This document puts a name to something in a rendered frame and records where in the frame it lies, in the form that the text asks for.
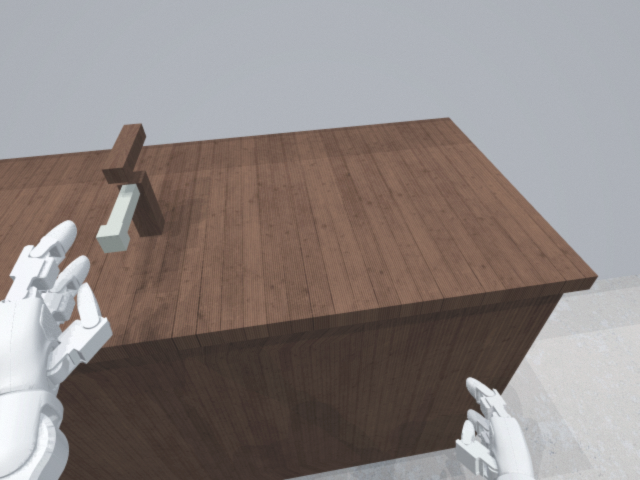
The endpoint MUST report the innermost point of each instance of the counter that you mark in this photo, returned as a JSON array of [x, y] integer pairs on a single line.
[[292, 303]]

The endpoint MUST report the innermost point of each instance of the left robot forearm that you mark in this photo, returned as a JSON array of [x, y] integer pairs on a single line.
[[32, 447]]

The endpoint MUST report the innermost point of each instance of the left robot hand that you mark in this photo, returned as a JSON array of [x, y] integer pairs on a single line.
[[33, 310]]

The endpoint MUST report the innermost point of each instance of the right robot hand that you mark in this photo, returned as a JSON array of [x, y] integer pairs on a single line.
[[503, 448]]

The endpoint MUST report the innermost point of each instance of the tap lever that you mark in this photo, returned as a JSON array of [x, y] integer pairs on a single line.
[[113, 237]]

